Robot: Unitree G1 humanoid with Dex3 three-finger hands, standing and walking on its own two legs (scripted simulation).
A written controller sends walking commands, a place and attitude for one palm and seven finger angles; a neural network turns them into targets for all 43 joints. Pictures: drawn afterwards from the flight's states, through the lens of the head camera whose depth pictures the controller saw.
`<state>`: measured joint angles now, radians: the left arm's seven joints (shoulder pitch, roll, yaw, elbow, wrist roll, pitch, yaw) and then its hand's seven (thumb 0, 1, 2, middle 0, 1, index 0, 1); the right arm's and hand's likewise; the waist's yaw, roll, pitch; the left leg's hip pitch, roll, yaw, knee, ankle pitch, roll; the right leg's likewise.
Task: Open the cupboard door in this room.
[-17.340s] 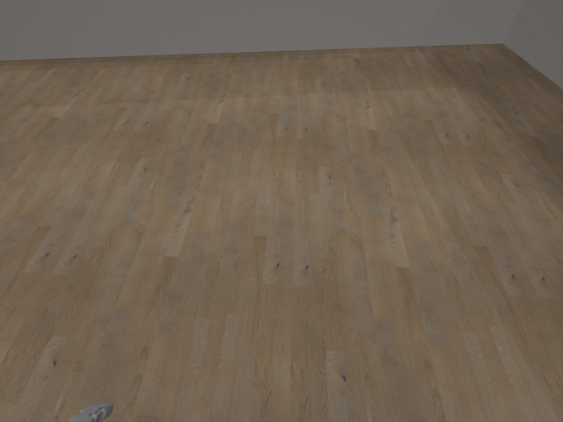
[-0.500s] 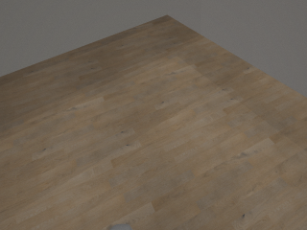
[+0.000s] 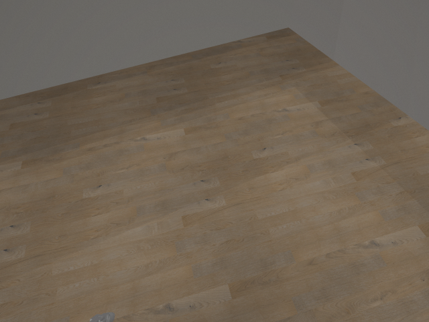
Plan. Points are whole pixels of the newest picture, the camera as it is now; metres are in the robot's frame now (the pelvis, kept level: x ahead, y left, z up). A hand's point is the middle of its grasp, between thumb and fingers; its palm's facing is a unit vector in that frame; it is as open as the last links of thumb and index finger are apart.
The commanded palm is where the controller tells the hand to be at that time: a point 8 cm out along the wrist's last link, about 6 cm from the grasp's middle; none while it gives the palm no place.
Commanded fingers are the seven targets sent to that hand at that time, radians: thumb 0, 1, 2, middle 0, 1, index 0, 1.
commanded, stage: turn or walk to find it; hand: left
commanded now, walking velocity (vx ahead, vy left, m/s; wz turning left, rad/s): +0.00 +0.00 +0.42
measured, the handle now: out of the picture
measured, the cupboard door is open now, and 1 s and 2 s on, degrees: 0 0 0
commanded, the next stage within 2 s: none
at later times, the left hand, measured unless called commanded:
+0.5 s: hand out of the picture -0.04 +0.22 -0.19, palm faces +0.29 -0.93 -0.23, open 7.4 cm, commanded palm none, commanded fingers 0.00 0.90 0.90 -0.20 -0.30 -0.20 -0.30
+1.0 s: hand out of the picture -0.01 +0.19 -0.14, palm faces +0.43 -0.86 -0.28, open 7.4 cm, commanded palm none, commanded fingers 0.00 0.90 0.90 -0.20 -0.30 -0.20 -0.30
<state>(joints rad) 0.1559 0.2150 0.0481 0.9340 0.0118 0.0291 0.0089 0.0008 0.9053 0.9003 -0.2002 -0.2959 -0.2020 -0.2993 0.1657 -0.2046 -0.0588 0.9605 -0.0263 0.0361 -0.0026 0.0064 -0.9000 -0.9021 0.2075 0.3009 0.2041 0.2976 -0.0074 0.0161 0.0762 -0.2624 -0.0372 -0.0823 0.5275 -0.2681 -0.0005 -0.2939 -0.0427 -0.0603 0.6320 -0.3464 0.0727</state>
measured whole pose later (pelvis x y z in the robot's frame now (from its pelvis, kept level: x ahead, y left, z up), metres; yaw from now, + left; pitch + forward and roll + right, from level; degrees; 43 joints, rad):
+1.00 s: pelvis -0.02 -0.03 +0.00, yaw +26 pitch -2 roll +1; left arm 0.17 0.17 0.04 0.91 0.02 0.00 0.02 0.00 0.90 0.90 -0.20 -0.30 -0.20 -0.30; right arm 0.21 -0.24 -0.09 0.98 -0.02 0.07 0.00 0.01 -0.90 -0.90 0.21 0.30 0.20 0.30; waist -0.02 0.06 0.07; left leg -0.43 -0.05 -0.07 0.95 -0.45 -0.01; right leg -0.25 -0.05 -0.11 0.56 -0.29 -0.03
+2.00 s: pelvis -0.06 -0.06 +0.01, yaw +51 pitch -1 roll +2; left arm 0.19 0.15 0.03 0.93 0.02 0.01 0.02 0.00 0.90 0.90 -0.20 -0.30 -0.21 -0.30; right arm 0.22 -0.25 -0.10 1.00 -0.03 0.07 0.01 0.01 -0.91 -0.90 0.20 0.30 0.20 0.30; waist -0.03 0.05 0.08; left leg -0.49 -0.01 -0.05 1.16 -0.38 -0.04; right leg -0.20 -0.06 -0.14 0.51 -0.28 -0.03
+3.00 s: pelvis -0.08 -0.07 +0.01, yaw +77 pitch +0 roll +2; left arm 0.22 0.16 0.04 0.95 0.03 0.01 0.02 0.00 0.90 0.90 -0.20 -0.30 -0.21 -0.30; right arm 0.20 -0.25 -0.09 1.00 -0.02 0.08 0.01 0.01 -0.91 -0.90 0.20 0.30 0.20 0.30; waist -0.01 0.02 0.10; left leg -0.42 0.03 -0.01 1.02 -0.44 -0.06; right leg -0.21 -0.10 -0.19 0.51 -0.29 -0.03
